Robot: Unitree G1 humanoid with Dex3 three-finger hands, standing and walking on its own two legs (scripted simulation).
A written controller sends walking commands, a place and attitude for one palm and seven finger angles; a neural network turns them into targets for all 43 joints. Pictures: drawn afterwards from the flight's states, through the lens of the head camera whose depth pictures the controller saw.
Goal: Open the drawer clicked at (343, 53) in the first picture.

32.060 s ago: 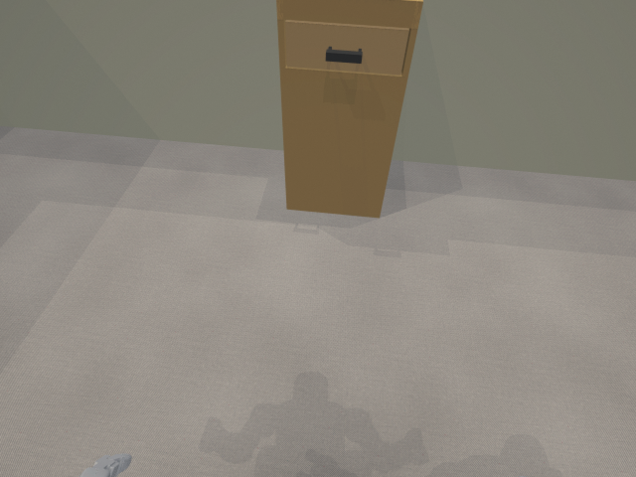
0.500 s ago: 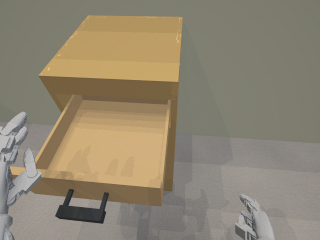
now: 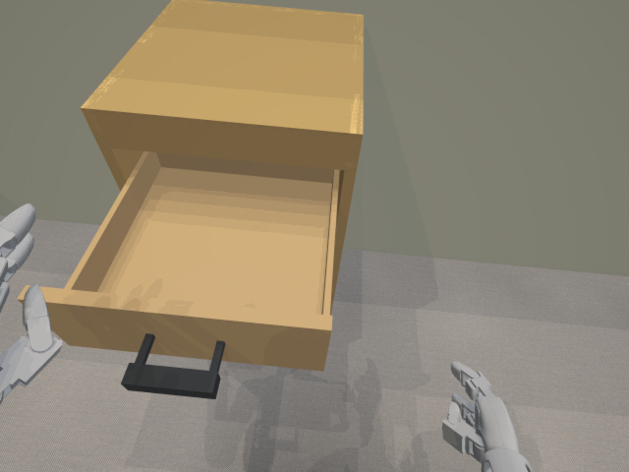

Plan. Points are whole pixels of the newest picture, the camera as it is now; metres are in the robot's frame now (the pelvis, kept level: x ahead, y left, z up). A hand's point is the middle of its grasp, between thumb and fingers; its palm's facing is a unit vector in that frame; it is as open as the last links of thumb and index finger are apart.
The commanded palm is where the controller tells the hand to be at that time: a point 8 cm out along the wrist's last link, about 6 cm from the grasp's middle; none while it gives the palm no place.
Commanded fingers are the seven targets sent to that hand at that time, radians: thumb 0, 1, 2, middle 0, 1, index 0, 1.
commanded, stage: step back with the hand held close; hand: left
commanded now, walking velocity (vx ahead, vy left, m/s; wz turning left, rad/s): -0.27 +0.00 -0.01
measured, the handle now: (178, 363) +0.25 +0.20 -0.02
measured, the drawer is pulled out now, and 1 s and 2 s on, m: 0.29 0.29 0.29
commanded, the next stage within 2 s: stop stepping back and stand still in 0.72 s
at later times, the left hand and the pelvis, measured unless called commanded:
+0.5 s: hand (63, 442) +0.12 +0.20 +0.17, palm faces +0.27 -0.84 -0.48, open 7.4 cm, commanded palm +0.05 +0.25 +0.19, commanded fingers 0.00 0.90 0.90 -0.20 -0.30 -0.20 -0.30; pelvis -0.10 -0.03 +0.00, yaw -3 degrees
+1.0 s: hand out of the picture -0.06 +0.16 +0.17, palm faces +0.36 -0.79 -0.49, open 7.4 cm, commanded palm -0.12 +0.21 +0.19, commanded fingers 0.00 0.90 0.90 -0.20 -0.30 -0.20 -0.30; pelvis -0.24 -0.08 +0.00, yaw +2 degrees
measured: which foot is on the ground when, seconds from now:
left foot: down 0.00-0.54, up 0.56-0.80, down 0.82-1.00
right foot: down 0.00-0.18, up 0.20-0.46, down 0.48-1.00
